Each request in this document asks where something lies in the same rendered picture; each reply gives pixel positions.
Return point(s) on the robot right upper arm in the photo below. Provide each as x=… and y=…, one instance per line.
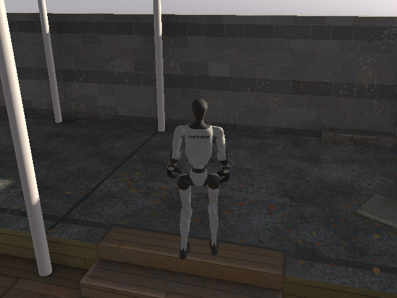
x=220, y=142

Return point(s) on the robot right hand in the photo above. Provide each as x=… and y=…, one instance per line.
x=227, y=176

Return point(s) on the robot foot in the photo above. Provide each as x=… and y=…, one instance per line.
x=214, y=249
x=183, y=254

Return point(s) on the robot right foot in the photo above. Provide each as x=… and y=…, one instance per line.
x=214, y=249

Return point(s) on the robot left hand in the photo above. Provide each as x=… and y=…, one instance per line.
x=169, y=172

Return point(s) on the robot left foot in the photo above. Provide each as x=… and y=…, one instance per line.
x=183, y=254

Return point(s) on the robot left upper arm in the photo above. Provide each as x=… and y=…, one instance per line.
x=177, y=140

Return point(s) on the robot left forearm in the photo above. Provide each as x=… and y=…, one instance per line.
x=172, y=163

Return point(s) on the robot right forearm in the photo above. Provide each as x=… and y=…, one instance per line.
x=225, y=165

